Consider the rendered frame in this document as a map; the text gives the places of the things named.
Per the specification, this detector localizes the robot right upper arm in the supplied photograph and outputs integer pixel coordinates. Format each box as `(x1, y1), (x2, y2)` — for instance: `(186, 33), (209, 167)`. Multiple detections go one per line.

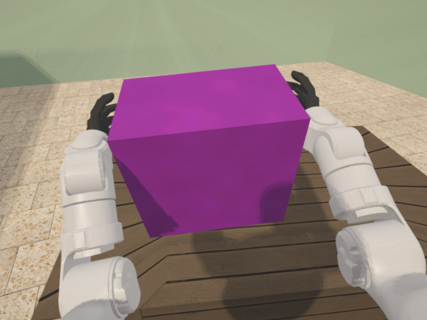
(336, 219), (427, 320)

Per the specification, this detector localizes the pedestal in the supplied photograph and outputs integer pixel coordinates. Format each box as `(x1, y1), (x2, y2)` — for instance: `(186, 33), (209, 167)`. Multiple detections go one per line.
(31, 126), (427, 320)

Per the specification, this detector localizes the robot left forearm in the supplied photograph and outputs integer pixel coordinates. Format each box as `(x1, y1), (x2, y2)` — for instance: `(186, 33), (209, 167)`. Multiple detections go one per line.
(59, 129), (123, 315)

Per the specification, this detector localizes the robot right hand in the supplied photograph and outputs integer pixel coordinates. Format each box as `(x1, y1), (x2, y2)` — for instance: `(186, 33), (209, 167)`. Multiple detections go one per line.
(286, 71), (319, 110)

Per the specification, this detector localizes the robot right forearm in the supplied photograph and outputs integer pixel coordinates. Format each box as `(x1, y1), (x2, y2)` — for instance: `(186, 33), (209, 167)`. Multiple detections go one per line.
(303, 107), (426, 272)

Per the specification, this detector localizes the robot left upper arm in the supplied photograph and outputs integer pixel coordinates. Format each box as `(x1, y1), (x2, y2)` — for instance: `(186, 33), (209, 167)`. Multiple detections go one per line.
(54, 256), (141, 320)

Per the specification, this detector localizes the carton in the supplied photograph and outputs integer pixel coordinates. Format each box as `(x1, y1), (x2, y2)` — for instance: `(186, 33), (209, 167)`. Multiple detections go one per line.
(107, 64), (310, 238)

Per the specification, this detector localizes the robot left hand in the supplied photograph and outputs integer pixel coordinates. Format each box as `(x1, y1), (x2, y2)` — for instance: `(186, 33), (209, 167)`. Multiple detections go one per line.
(86, 93), (117, 136)

